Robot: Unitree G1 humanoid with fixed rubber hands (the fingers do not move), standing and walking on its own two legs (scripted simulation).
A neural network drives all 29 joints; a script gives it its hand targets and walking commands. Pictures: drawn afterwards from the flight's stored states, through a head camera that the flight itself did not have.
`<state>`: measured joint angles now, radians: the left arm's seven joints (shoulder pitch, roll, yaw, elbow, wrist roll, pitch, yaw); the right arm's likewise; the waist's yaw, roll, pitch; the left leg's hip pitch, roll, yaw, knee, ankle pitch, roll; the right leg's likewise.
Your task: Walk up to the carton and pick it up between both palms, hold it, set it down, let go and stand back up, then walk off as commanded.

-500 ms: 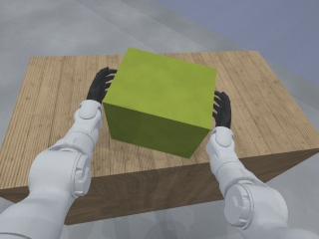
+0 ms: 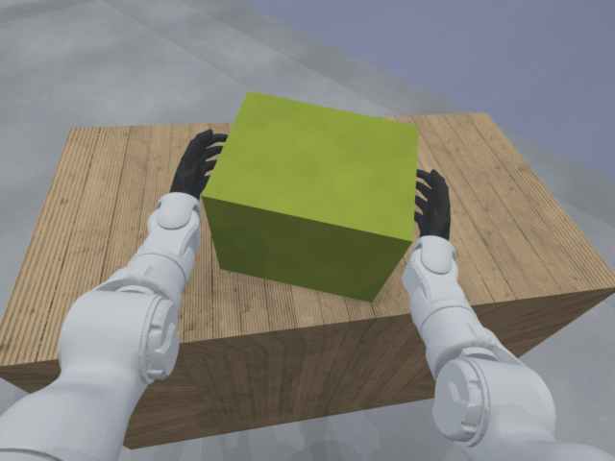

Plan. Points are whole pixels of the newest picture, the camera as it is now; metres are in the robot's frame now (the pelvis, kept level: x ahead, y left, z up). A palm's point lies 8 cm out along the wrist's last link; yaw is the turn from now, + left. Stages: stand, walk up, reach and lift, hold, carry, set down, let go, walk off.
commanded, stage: reach and lift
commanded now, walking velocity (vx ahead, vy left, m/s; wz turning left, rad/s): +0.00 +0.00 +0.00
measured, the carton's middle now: (313, 202) +0.46 -0.04 +0.07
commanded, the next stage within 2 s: hold in 2.00 s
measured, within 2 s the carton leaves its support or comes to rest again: neither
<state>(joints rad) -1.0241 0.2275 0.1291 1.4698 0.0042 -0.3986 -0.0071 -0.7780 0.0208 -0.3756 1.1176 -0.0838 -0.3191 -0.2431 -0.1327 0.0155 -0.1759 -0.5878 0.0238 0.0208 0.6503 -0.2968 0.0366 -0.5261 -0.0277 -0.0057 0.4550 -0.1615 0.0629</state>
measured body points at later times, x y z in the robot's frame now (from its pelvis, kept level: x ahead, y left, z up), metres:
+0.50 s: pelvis -0.02 -0.03 +0.01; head -0.02 -0.02 +0.46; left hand +0.44 +0.09 +0.15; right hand +0.37 -0.24 +0.13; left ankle +0.00 +0.08 -0.73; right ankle +0.03 -0.18 -0.73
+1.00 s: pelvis -0.03 -0.05 +0.01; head -0.06 -0.05 +0.46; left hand +0.40 +0.10 +0.19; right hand +0.36 -0.23 +0.16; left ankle +0.00 +0.08 -0.73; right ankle +0.03 -0.18 -0.73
